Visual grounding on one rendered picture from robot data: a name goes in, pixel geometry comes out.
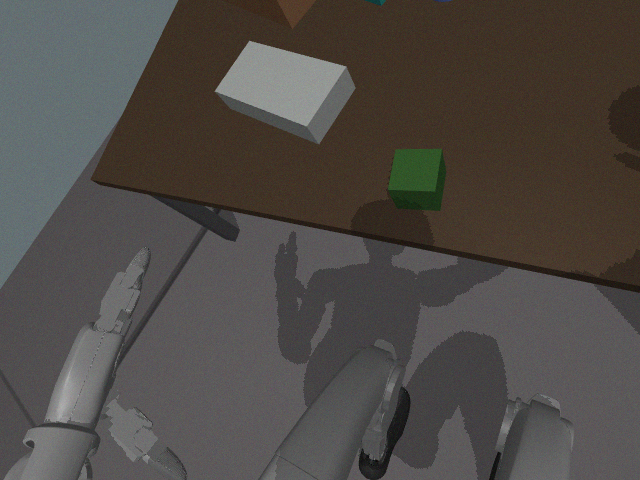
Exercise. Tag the left robot foot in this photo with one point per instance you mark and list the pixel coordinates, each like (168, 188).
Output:
(374, 469)

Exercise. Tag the left robot arm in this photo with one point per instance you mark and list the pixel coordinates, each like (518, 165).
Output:
(60, 452)

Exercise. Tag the coffee table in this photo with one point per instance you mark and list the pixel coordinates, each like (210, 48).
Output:
(534, 103)

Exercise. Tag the left robot hand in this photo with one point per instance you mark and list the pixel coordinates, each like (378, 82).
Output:
(83, 393)

